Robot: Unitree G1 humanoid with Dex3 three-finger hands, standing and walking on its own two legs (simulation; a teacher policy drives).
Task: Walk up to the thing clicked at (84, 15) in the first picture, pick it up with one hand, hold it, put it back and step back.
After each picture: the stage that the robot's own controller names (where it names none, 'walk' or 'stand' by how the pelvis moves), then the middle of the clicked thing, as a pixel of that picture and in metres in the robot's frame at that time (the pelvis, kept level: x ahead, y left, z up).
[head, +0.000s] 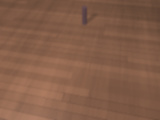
stand; (84, 15) +1.88 +0.00 -0.66
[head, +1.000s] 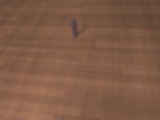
walk; (74, 28) +1.74 +0.21 -0.64
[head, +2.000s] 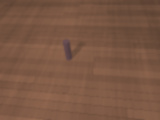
walk; (67, 50) +1.23 +0.27 -0.65
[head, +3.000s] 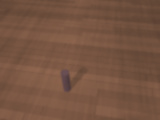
walk; (66, 81) +0.82 +0.22 -0.64
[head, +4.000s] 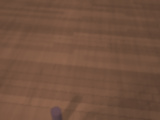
walk; (57, 118) +0.49 +0.20 -0.63
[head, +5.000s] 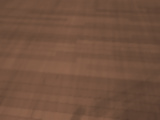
stand; out of the picture +0.40 +0.21 -0.65
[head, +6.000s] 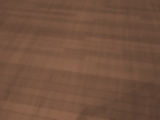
stand; out of the picture +0.37 +0.16 -0.64
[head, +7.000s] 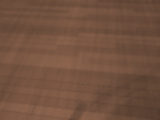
stand; out of the picture +0.38 +0.21 -0.64
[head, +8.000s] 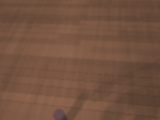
stand; (62, 119) +0.39 +0.23 -0.63
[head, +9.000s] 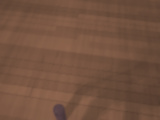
walk; (60, 114) +0.38 +0.17 -0.60
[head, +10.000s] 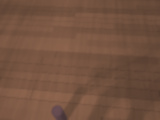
walk; (60, 115) +0.37 +0.22 -0.61
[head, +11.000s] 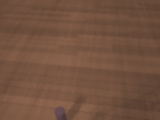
stand; (61, 118) +0.51 +0.20 -0.64
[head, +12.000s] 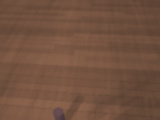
stand; (60, 119) +0.50 +0.21 -0.66
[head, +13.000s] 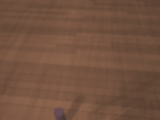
stand; (60, 119) +0.50 +0.20 -0.66
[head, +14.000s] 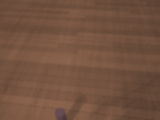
stand; (61, 119) +0.49 +0.19 -0.66
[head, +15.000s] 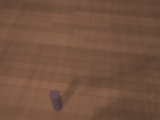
go down; (56, 101) +0.51 +0.19 -0.62
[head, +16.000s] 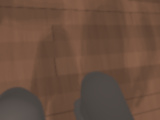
go down; out of the picture +0.56 +0.28 -0.22
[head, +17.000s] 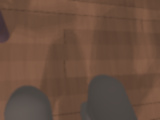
close in; out of the picture +0.56 +0.27 -0.24
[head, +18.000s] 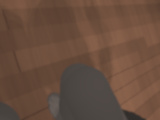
close in; out of the picture +0.53 +0.33 -0.17
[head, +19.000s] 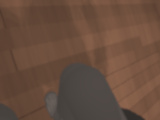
close; out of the picture +0.53 +0.33 -0.18
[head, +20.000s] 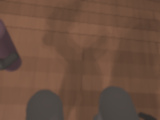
lift; (2, 50) +0.42 +0.27 -0.05
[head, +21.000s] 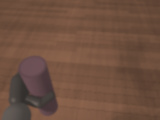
hold; (42, 90) +0.32 +0.16 +0.06
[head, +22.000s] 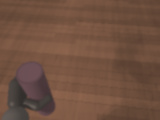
hold; (39, 93) +0.32 +0.17 +0.02
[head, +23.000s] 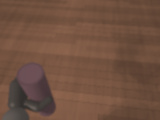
hold; (40, 93) +0.32 +0.17 +0.02
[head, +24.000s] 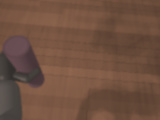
crouch; (28, 66) +0.41 +0.19 -0.02
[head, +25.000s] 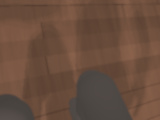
lower; out of the picture +0.56 +0.30 -0.08
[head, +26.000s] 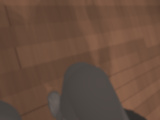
lower; out of the picture +0.50 +0.33 -0.18
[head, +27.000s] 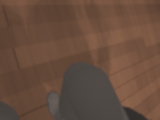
lower; out of the picture +0.50 +0.33 -0.18
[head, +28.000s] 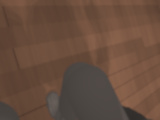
lower; out of the picture +0.50 +0.33 -0.18
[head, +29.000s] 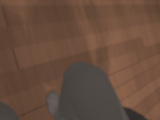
lower; out of the picture +0.50 +0.33 -0.18
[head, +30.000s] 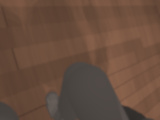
open; out of the picture +0.50 +0.33 -0.18
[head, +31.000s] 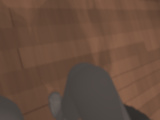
rise; out of the picture +0.50 +0.33 -0.19
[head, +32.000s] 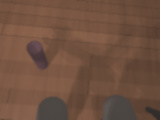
walk; (39, 57) +0.53 +0.23 -0.37
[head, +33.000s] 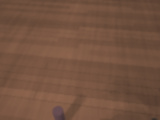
stand; (59, 118) +0.48 +0.19 -0.59
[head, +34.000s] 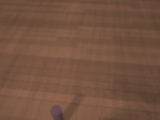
stand; (58, 117) +0.48 +0.20 -0.59
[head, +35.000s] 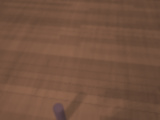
stand; (60, 115) +0.48 +0.20 -0.61
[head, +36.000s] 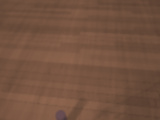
stand; out of the picture +0.48 +0.20 -0.66
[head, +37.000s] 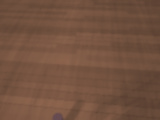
stand; out of the picture +0.46 +0.21 -0.66
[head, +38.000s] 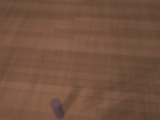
walk; (57, 109) +0.48 +0.21 -0.65
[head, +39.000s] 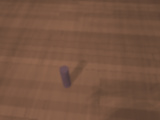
walk; (65, 77) +0.72 +0.19 -0.63
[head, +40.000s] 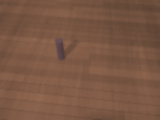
walk; (60, 49) +1.07 +0.24 -0.63
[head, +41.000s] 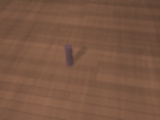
stand; (69, 55) +1.08 +0.19 -0.64
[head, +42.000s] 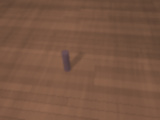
stand; (66, 61) +1.08 +0.20 -0.66
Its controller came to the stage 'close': yes
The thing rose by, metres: 0.67
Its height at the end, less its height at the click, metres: +0.00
